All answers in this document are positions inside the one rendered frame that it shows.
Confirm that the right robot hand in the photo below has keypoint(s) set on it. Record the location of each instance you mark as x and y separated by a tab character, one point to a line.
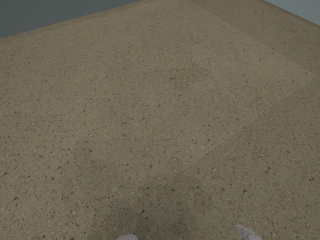
246	233

